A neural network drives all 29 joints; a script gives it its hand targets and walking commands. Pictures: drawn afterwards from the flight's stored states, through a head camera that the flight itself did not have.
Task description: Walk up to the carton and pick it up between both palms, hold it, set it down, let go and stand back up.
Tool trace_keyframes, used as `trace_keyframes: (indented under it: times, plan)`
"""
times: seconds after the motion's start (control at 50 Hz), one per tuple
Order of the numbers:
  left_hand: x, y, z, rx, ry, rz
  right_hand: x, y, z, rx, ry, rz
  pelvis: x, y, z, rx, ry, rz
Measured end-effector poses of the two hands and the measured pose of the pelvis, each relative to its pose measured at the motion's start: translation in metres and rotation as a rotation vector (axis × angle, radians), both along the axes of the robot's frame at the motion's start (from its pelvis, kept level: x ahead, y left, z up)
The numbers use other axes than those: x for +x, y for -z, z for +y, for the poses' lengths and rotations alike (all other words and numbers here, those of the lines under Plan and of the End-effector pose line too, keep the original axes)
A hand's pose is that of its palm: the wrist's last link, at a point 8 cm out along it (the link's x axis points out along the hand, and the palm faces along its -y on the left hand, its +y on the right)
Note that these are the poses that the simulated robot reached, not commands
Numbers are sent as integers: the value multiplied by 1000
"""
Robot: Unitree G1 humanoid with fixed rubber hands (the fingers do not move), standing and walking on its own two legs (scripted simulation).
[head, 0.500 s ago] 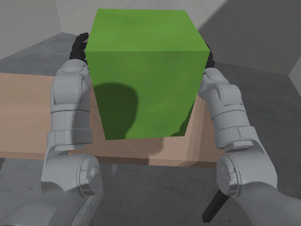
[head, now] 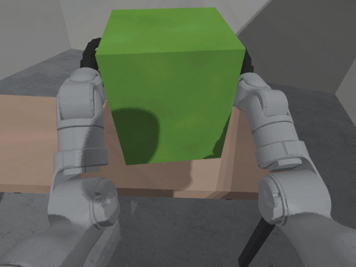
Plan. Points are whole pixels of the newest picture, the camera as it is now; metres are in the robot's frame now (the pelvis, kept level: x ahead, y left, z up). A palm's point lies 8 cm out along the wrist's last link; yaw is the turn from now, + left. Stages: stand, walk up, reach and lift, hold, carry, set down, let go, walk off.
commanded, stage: hold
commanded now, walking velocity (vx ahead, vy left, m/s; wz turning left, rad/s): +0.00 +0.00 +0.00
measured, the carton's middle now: (169, 88) +0.39 +0.02 +0.26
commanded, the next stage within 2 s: none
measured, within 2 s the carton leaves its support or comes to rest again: neither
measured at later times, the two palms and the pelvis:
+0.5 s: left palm (93, 77) +0.38 +0.17 +0.28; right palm (240, 86) +0.39 -0.13 +0.27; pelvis +0.01 +0.00 +0.00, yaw +0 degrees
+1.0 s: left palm (92, 74) +0.38 +0.17 +0.29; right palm (241, 78) +0.39 -0.13 +0.29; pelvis +0.01 +0.00 +0.00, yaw +0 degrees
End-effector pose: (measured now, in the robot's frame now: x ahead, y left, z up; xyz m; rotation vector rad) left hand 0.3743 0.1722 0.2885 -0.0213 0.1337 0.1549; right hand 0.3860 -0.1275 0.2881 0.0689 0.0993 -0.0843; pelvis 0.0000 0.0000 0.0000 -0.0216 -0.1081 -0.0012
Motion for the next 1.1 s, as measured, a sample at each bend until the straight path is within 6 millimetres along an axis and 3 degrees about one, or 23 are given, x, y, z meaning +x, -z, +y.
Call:
trace_keyframes:
  times: [0.24,0.4,0.68,1.1]
  plan:
    - [12,6,3,1,5,16,11,8,3,-5,4,19,9,0,3,-4,0,12]
    - [11,6,3,16,13,18,6,17,3,8,12,24,10,-1,4,-6,-1,13]
    - [-2,-7,-4,15,16,-15,-6,0,-4,3,14,-7,2,0,1,-1,-1,3]
    - [10,-1,1,-1,12,16,7,1,1,-13,9,29,9,0,2,-3,-2,12]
